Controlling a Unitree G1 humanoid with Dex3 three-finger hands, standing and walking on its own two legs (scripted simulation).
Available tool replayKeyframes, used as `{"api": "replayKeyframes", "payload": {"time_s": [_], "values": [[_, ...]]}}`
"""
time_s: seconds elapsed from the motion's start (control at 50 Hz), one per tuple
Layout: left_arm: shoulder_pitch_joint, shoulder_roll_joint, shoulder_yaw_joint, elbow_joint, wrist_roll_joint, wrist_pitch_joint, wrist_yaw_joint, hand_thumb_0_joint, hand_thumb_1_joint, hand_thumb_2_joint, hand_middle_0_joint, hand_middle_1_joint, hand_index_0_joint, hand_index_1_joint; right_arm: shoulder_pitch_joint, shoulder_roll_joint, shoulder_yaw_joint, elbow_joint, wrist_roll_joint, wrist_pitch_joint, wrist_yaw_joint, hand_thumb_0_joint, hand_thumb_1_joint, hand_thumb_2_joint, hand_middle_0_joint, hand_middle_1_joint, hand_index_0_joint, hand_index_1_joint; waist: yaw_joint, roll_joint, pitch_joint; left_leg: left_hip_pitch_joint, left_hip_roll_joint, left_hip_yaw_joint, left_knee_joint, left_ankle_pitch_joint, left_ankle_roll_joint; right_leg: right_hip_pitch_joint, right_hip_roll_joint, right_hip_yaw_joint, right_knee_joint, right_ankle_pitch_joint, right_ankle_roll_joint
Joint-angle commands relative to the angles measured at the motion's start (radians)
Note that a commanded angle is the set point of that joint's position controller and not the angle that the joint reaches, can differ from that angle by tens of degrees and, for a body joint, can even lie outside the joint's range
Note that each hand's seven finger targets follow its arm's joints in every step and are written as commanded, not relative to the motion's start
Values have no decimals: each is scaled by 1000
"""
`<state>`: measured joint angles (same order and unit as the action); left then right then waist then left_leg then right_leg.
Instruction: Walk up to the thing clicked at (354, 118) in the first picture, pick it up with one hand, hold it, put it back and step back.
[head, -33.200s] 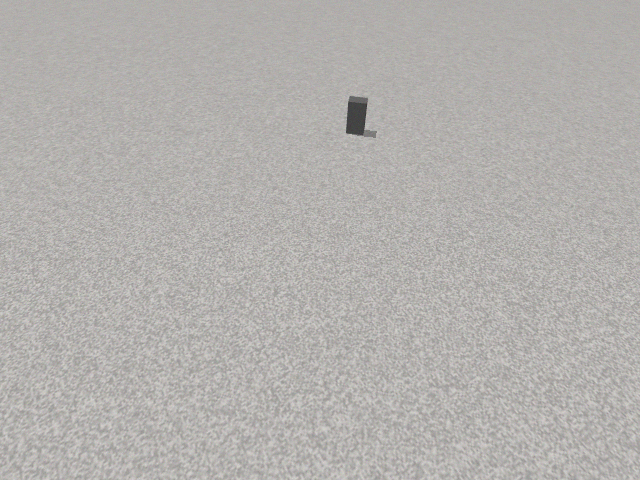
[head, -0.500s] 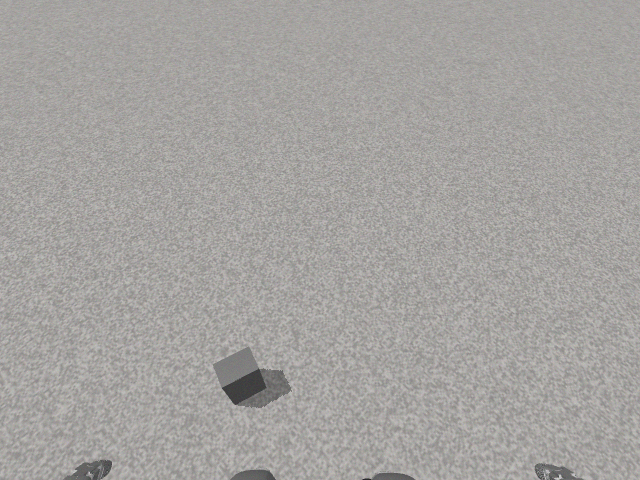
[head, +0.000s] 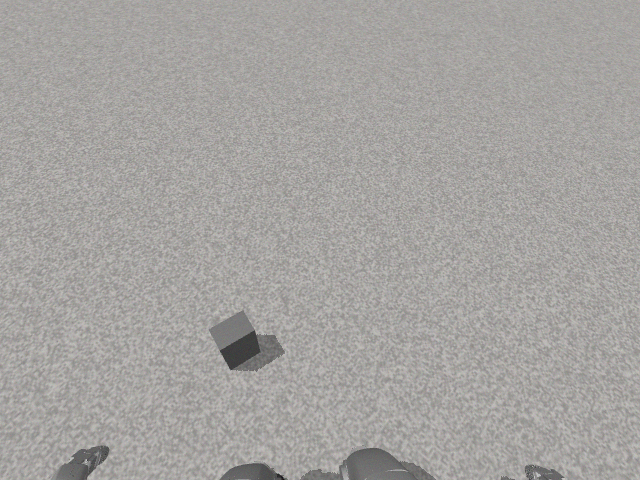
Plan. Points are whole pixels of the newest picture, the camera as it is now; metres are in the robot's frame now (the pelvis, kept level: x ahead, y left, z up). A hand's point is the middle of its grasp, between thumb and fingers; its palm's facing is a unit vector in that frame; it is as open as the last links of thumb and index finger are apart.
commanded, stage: step back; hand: left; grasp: from the side
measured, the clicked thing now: (236, 341) +0.49 +0.21 -0.66
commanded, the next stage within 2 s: none
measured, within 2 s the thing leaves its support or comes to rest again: neither
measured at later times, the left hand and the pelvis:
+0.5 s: hand out of the picture +0.00 +0.25 -0.15, palm faces +0.03 -0.94 -0.34, open 7.4 cm; pelvis -0.13 -0.01 -0.01, yaw +2 degrees
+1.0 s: hand out of the picture -0.23 +0.20 -0.13, palm faces -0.02 -0.91 -0.41, open 7.4 cm; pelvis -0.29 -0.07 +0.00, yaw -2 degrees
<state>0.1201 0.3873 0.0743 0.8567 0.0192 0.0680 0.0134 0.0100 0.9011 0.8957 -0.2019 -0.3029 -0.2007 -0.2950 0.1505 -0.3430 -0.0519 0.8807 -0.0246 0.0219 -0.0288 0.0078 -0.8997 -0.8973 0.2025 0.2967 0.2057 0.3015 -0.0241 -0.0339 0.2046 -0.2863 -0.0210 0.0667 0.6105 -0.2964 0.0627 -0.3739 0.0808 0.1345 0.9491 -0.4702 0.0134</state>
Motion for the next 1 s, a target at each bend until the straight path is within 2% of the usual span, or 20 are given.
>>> {"api": "replayKeyframes", "payload": {"time_s": [0.0, 0.06, 0.08, 0.1, 0.12, 0.2, 0.34, 0.4, 0.42, 0.44, 0.46, 0.48, 0.54, 0.56, 0.72, 0.84, 0.88, 0.9, 0.92, 0.98], "values": [[31, 155, 50, -89, 9, -44, 6, 0, 900, 900, -200, -300, -200, -300, 13, -294, -78, -76, 3, -14, -10, 0, -900, -900, 200, 300, 200, 300, 1, 163, -268, 225, 271, -279, -70, 511, 145, 9, -55, -62, -236, 26, -20], [117, 157, 56, -48, 16, -58, 7, 0, 900, 900, -200, -300, -200, -300, -38, -274, -64, -87, 20, -3, -1, 0, -900, -900, 200, 300, 200, 300, 49, 96, -303, 100, 205, -217, 35, 365, 73, 217, -67, -54, -530, 346, -53], [108, 216, 71, -57, 24, -63, 8, 0, 900, 900, -200, -300, -200, -300, -42, -246, -55, -97, 31, -4, 2, 0, -900, -900, 200, 300, 200, 300, 43, -24, -312, -34, 133, -182, 108, 221, 22, 296, -163, 105, -507, 496, -98], [74, 271, 84, -78, 14, -60, 5, 0, 900, 900, -200, -300, -200, -300, -46, -209, -40, -107, 35, -4, 4, 0, -900, -900, 200, 300, 200, 300, 51, -171, -258, -151, -27, -114, 258, -55, -40, 258, -307, 300, -549, 563, -214], [9, 328, 87, -113, 22, -59, 6, 0, 900, 900, -200, -300, -200, -300, -53, -216, -53, -98, 26, 8, -12, 0, -900, -900, 200, 300, 200, 300, 69, -265, -209, -114, -64, -143, 479, -363, -59, 67, -468, 444, -595, 605, -351], [-33, 206, 65, -147, 8, -57, 15, 0, 900, 900, -200, -300, -200, -300, 15, -228, -44, -53, 32, 6, -4, 0, -900, -900, 200, 300, 200, 300, 25, -96, -160, -160, -101, -216, 594, -252, -62, 105, -300, 168, -537, 690, -248], [27, 192, 64, -180, 22, -37, 17, 0, 900, 900, -200, -300, -200, -300, 56, -214, -34, -82, 19, -15, -10, 0, -900, -900, 200, 300, 200, 300, 55, -145, -280, -135, -4, -118, 108, -203, -82, 364, -278, 111, -427, 684, -218], [7, 214, 56, -190, 3, -15, 4, 0, 900, 900, -200, -300, -200, -300, 122, -216, -52, -53, 3, -25, -4, 0, -900, -900, 200, 300, 200, 300, 15, -115, -289, 69, -17, -54, -220, 107, -62, 235, -228, 66, -327, 537, -152], [24, 192, 48, -194, 1, -7, 0, 0, 900, 900, -200, -300, -200, -300, 109, -242, -65, -61, -12, -27, -3, 0, -900, -900, 200, 300, 200, 300, 22, -42, -277, 138, 53, -175, -239, 137, -41, 98, -184, 52, -287, 382, -106], [31, 144, 41, -203, -3, -6, -1, 0, 900, 900, -200, -300, -200, -300, 87, -341, -86, -71, -31, -27, -1, 0, -900, -900, 200, 300, 200, 300, 25, 214, -262, 192, 282, -484, -285, 209, 42, -123, -45, -35, -116, 53, -53], [-27, 189, 63, -204, 6, -8, 13, 0, 900, 900, -200, -300, -200, -300, 47, -412, -98, -92, -20, -24, 7, 0, -900, -900, 200, 300, 200, 300, -10, 259, -221, 15, 427, -591, -309, 231, 186, -110, 20, -17, 77, -157, -24], [-64, 209, 72, -198, 17, -11, 20, 0, 900, 900, -200, -300, -200, -300, 10, -427, -104, -108, -17, -31, 2, 0, -900, -900, 200, 300, 200, 300, -31, 289, -172, -130, 475, -669, -352, 199, 250, -50, 10, 68, 243, -171, -20], [61, 191, 74, -134, -7, -11, 5, 0, 900, 900, -200, -300, -200, -300, -92, -287, -63, -128, -25, -39, -5, 0, -900, -900, 200, 300, 200, 300, 77, 149, -164, -1, 254, -320, -237, 385, 131, -129, 43, 107, 365, -9, -32], [88, 190, 77, -131, -4, -10, 2, 0, 900, 900, -200, -300, -200, -300, -68, -278, -64, -124, -17, -40, -7, 0, -900, -900, 200, 300, 200, 300, 77, 158, -177, 46, 238, -293, -221, 390, 119, -155, 56, 95, 364, 15, -27], [59, 167, 64, -143, 7, -27, -2, 0, 900, 900, -200, -300, -200, -300, 61, -295, -81, -127, -6, -27, -10, 0, -900, -900, 200, 300, 200, 300, -24, 206, -274, 271, 273, -288, -131, 436, 185, -106, -23, 2, 4, -57, 42], [273, 180, 75, -18, 15, -32, -14, 0, 900, 900, -200, -300, -200, -300, -73, -311, -74, -165, 2, 10, 1, 0, -900, -900, 200, 300, 200, 300, 83, 216, -288, -69, 215, -235, -30, 137, 64, 260, -67, -101, -509, 204, -31], [160, 350, 114, -86, 32, -35, -20, 0, 900, 900, -200, -300, -200, -300, -58, -210, -55, -186, 17, 11, -11, 0, -900, -900, 200, 300, 200, 300, 71, -226, -176, -325, -95, -147, 297, -273, -55, 106, -355, 359, -665, 14, -150], [70, 412, 122, -128, 41, -33, -14, 0, 900, 900, -200, -300, -200, -300, -69, -261, -75, -169, 6, 13, -28, 0, -900, -900, 200, 300, 200, 300, 100, -296, -126, -231, -53, -204, 510, -334, -73, -134, -505, 509, -745, -54, -295], [-2, 372, 110, -149, 34, -39, -8, 0, 900, 900, -200, -300, -200, -300, -30, -298, -85, -141, 15, 12, -22, 0, -900, -900, 200, 300, 200, 300, 56, -270, -82, -154, -27, -248, 598, -280, -69, -244, -505, 486, -766, -82, -295], [-97, 219, 80, -160, 26, -43, 0, 0, 900, 900, -200, -300, -200, -300, 81, -245, -55, -79, 24, 6, -13, 0, -900, -900, 200, 300, 200, 300, -22, -109, -109, -215, -112, -230, 627, -124, -72, -32, -255, 52, -559, 297, -156]]}}
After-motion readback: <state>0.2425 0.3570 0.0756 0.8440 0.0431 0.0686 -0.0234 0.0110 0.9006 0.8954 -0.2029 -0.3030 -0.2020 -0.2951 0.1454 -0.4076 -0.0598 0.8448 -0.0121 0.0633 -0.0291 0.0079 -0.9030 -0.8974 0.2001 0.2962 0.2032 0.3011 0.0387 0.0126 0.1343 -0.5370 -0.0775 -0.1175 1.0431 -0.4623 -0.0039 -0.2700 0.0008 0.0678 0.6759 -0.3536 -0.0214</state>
